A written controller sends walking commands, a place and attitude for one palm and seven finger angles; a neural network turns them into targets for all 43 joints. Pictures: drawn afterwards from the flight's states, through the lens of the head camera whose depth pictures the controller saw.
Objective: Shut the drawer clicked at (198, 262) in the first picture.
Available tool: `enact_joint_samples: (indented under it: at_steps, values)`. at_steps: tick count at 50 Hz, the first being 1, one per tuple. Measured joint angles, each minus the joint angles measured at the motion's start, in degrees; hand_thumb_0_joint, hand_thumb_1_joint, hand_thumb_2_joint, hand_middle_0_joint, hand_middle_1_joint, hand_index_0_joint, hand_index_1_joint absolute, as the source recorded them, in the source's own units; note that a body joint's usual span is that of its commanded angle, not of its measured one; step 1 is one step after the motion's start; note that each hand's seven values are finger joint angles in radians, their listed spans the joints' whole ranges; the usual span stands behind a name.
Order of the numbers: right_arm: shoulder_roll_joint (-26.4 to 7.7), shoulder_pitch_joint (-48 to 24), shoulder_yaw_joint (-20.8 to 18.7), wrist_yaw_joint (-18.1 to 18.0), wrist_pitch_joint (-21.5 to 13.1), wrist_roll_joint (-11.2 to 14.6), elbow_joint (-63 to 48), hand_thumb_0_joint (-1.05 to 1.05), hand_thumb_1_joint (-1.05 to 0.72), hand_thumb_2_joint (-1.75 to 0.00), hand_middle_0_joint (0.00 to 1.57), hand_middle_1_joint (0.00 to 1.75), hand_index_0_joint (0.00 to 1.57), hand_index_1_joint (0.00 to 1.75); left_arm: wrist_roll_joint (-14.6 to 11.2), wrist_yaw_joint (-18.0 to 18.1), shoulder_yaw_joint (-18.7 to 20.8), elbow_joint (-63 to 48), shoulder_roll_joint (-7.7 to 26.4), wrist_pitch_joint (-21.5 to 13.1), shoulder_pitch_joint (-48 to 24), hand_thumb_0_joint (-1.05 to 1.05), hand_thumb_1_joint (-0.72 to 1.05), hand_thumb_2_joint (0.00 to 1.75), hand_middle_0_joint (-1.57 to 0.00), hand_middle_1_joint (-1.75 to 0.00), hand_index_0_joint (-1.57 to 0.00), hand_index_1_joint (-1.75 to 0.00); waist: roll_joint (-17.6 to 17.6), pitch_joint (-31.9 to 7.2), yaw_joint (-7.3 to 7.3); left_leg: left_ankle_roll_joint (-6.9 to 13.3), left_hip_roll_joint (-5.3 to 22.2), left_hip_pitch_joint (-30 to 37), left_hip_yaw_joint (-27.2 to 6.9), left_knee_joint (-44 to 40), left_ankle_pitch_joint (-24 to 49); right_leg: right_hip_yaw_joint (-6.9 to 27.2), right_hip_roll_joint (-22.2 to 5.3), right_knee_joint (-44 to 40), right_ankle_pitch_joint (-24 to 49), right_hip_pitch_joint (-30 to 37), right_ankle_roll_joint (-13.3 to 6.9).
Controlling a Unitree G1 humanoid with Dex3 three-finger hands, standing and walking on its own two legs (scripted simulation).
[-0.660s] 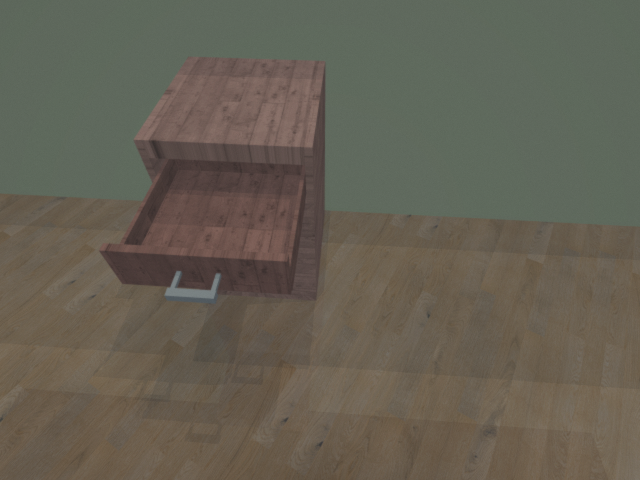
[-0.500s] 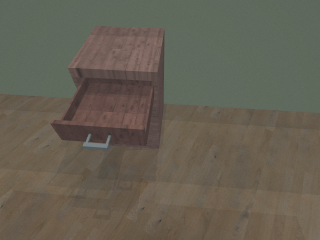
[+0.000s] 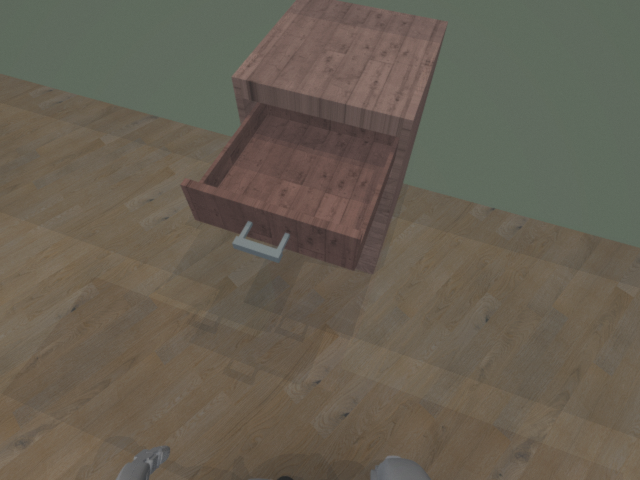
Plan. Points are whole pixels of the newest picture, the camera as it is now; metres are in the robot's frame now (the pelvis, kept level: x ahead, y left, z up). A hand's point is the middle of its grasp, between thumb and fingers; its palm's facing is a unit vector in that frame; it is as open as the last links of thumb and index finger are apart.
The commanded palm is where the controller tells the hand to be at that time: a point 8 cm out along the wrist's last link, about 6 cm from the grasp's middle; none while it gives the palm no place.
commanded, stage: turn or walk to find it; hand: left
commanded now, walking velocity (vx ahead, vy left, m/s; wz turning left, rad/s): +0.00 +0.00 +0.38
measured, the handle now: (262, 241) +0.55 +0.14 -0.20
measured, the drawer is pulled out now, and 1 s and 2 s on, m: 0.30 0.30 0.30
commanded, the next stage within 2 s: stand and wait in 0.02 s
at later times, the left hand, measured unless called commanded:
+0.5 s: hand out of the picture -0.01 +0.14 -0.18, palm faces +0.24 -0.95 -0.22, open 7.4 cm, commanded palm none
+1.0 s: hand out of the picture +0.05 +0.13 -0.17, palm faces +0.17 -0.96 -0.22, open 7.3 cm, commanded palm none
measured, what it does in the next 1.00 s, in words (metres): steps on the spot: right foot, then left foot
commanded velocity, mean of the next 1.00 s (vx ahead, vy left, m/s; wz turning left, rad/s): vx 0.00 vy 0.00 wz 0.06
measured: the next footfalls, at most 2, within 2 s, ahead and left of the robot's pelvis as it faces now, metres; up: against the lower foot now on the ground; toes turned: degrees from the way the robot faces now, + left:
right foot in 0.12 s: +0.06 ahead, -0.15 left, +0.00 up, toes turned +4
left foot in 0.48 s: +0.05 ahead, +0.09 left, +0.00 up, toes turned +9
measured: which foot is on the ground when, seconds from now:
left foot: down 0.00-0.12, up 0.14-0.46, down 0.48-1.00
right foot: up 0.00-0.10, down 0.12-1.00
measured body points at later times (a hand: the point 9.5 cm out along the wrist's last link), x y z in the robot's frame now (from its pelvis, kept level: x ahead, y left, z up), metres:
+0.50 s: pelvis +0.03 -0.04 -0.01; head +0.08 -0.03 +0.44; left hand -0.02 +0.19 -0.17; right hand +0.16 -0.27 -0.16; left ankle +0.01 +0.09 -0.75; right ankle +0.01 -0.15 -0.74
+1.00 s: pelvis +0.06 -0.05 +0.00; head +0.09 -0.05 +0.45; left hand +0.05 +0.18 -0.16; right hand +0.08 -0.28 -0.16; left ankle +0.01 +0.09 -0.74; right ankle +0.02 -0.15 -0.74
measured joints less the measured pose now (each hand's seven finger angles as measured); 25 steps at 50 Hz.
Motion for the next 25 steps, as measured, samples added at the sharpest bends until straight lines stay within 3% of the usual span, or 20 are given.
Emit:
enact_joint_samples:
  at_steps: [3,6,9,12,14,20,22,24,25]
  values:
    - [-0.76,-0.74,-0.38,0.22,0.42,-0.1,-0.95,0.0,-0.91,-0.9,0.2,0.3,0.2,0.3,-0.17,0.08,-0.39,-1.26,0.07,-0.13,-1.05,0.01,0.91,0.9,-0.2,-0.3,-0.2,-0.29,1.1,0.25,-0.3,-1.07,-0.07,-0.71,-2.04,0.42,0.04,-0.09,0.79,-8.34,-0.19,2.61,-0.02]
    - [-1.28,-0.91,-0.89,0.38,0.87,0.5,-1.78,0.0,-0.91,-0.9,0.2,0.3,0.2,0.3,-0.17,0.18,-0.87,-2.42,0.34,-1.17,-0.17,0.01,0.91,0.9,-0.2,-0.3,-0.2,-0.29,0.83,-0.32,0.35,-2.45,-1.02,-2.24,-2.81,3.91,-1.88,-0.48,1.09,-21.64,6.86,8.16,-0.86]
    - [-2.78,-2.6,-1.93,0.7,1.67,0.85,-2.13,0.0,-0.91,-0.9,0.2,0.3,0.2,0.3,0.37,0.56,-1.55,-1.44,-0.97,-1.52,1.13,0.01,0.91,0.9,-0.2,-0.3,-0.2,-0.29,2.44,0.78,0.44,-2.33,-0.9,-6.0,-1.53,17.69,-13.66,-1.63,1.63,-20.25,5.78,9.12,-3.71]
    - [-3.68,-3.73,-2.51,1.14,2.06,0.98,-2.36,0.0,-0.91,-0.9,0.2,0.3,0.2,0.3,0.49,0.76,-1.8,-0.31,-2.27,-1.23,3.49,0.01,0.91,0.9,-0.2,-0.3,-0.2,-0.29,2.45,1.15,0.42,-2.69,-0.19,-9.22,1.22,31.0,-15.65,-2.57,1.11,-21.76,5.41,11.42,-4.63]
    - [-3.75,-4.36,-2.58,1.45,2.3,1.19,-2.42,0.0,-0.91,-0.9,0.2,0.3,0.2,0.3,0.49,0.78,-1.79,0.49,-2.78,-1.11,5.02,0.01,0.91,0.9,-0.2,-0.3,-0.2,-0.3,1.79,1.26,0.43,-3.11,0.79,-9.42,2.59,33.39,-15.31,-3.19,0.69,-23.27,5.8,13.01,-4.79]
    - [-3.09,-6.49,-1.94,1.73,2.36,1.54,-2.01,0.0,-0.91,-0.9,0.2,0.3,0.2,0.3,0.62,0.54,-1.81,2.26,-3.28,-1.54,8.27,0.01,0.91,0.9,-0.2,-0.3,-0.2,-0.3,-0.33,1.91,1.93,-3.08,2.66,-4.56,4.8,21.13,-14.39,-5.51,-0.17,-25.56,5.92,15.76,-4.72]
    - [-2.67,-7.17,-1.46,1.62,1.88,1.51,-1.83,0.0,-0.91,-0.9,0.2,0.3,0.2,0.3,0.44,0.61,-1.79,2.97,-3.2,-1.54,9.28,0.01,0.91,0.9,-0.2,-0.3,-0.2,-0.3,-0.69,1.94,2.55,-2.72,2.84,-1.72,5.05,14.13,-10.71,-6.18,0.01,-24.89,5.28,15.84,-4.44]
    - [-2.43,-7.31,-0.89,1.59,0.83,1.37,-1.72,0.0,-0.91,-0.9,0.2,0.3,0.2,0.3,0.06,0.78,-1.85,3.86,-3.22,-1.39,10.65,0.01,0.91,0.9,-0.2,-0.3,-0.2,-0.3,-0.27,1.31,3.0,-2.04,3.48,2.23,4.78,5.36,-2.27,-6.76,0.85,-22.56,3.73,15.09,-4.0]
    - [-2.0,-7.35,-0.73,1.39,0.21,1.2,-1.41,0.0,-0.91,-0.9,0.2,0.3,0.2,0.3,-0.17,0.85,-1.9,4.55,-3.01,-1.15,10.86,0.01,0.91,0.9,-0.2,-0.3,-0.2,-0.3,-0.55,1.08,3.05,-1.87,3.52,2.75,4.56,4.53,-2.94,-7.01,0.8,-20.86,2.62,14.53,-3.74]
